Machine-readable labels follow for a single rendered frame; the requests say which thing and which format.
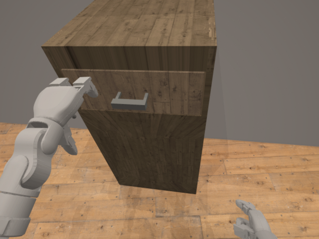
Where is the robot left hand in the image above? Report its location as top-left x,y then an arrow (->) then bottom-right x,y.
33,77 -> 98,155

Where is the cabinet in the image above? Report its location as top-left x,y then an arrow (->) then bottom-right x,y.
41,0 -> 217,194

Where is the robot right hand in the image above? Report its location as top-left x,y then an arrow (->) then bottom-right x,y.
233,199 -> 271,239

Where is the handle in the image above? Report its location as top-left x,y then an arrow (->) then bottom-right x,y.
111,92 -> 149,111

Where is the drawer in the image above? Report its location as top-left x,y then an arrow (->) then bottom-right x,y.
61,69 -> 204,115

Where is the left robot forearm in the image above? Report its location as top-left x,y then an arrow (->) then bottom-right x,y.
0,118 -> 64,239

